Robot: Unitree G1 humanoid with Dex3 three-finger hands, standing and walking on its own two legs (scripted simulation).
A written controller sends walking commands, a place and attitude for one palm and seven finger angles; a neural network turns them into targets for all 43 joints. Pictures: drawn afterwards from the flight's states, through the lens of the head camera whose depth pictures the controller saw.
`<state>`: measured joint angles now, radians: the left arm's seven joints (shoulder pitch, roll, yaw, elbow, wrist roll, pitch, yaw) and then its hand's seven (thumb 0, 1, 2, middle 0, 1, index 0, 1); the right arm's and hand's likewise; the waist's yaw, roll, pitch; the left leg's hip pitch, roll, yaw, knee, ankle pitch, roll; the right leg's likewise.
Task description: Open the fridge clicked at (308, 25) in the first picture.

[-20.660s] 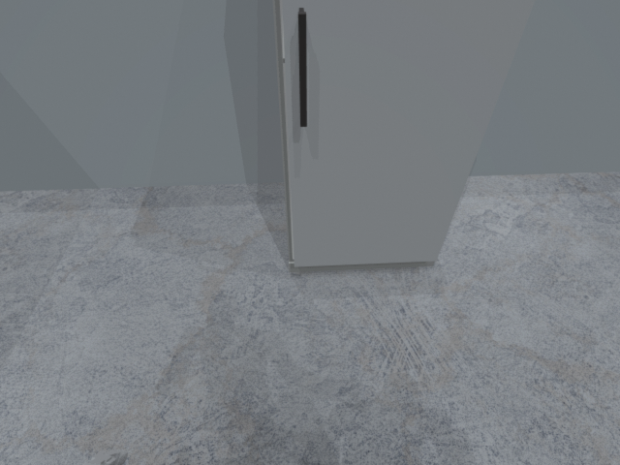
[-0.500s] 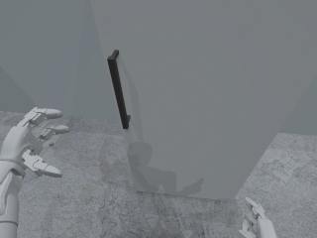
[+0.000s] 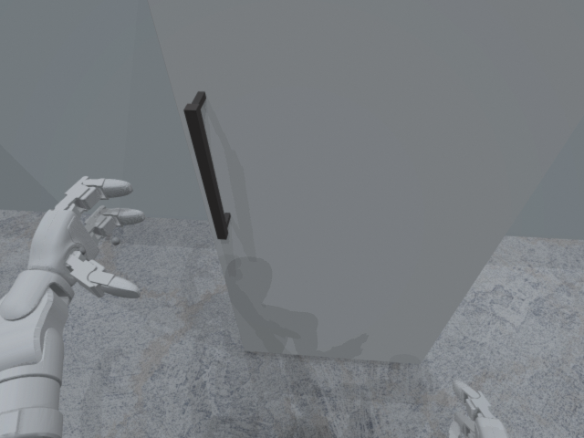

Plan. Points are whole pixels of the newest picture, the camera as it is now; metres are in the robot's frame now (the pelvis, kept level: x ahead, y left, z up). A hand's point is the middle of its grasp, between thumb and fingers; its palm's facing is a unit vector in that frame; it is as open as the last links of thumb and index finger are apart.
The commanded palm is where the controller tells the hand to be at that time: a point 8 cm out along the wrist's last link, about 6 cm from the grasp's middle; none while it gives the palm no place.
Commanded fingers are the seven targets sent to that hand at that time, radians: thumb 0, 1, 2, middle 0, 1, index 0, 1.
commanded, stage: move the hooked fingers beside the handle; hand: left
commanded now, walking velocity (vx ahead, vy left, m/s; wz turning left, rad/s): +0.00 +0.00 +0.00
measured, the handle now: (212, 174) +0.48 +0.17 +0.11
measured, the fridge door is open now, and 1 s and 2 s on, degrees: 0 0 0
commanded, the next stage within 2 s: feel for the door with the fingertips in 1.80 s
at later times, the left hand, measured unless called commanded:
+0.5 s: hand (147, 217) +0.37 +0.23 +0.13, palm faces +0.00 -1.00 -0.03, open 14.0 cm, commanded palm +0.34 +0.28 +0.12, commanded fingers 0.00 -0.50 0.30 -0.30 -1.20 -0.30 -1.20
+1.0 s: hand (166, 193) +0.41 +0.22 +0.13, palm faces -0.01 -1.00 -0.01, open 14.0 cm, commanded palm +0.39 +0.27 +0.12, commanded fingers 0.00 -0.50 0.30 -0.30 -1.20 -0.30 -1.20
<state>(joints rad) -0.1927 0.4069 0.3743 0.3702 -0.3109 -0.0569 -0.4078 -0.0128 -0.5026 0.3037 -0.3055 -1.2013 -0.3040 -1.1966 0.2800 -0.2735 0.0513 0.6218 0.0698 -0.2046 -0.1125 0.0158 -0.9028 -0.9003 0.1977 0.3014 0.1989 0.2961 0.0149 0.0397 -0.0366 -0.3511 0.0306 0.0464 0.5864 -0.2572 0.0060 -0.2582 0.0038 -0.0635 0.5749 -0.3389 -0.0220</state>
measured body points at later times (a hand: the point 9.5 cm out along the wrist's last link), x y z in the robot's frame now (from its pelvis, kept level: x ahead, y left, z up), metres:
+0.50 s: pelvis +0.00 +0.00 +0.00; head +0.01 -0.01 +0.45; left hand +0.36 +0.28 +0.13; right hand +0.13 -0.25 -0.10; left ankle +0.03 +0.12 -0.73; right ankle -0.02 -0.10 -0.73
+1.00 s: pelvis +0.00 +0.00 -0.01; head +0.03 +0.00 +0.44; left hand +0.41 +0.27 +0.13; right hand +0.09 -0.27 -0.11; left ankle +0.03 +0.12 -0.73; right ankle -0.02 -0.10 -0.73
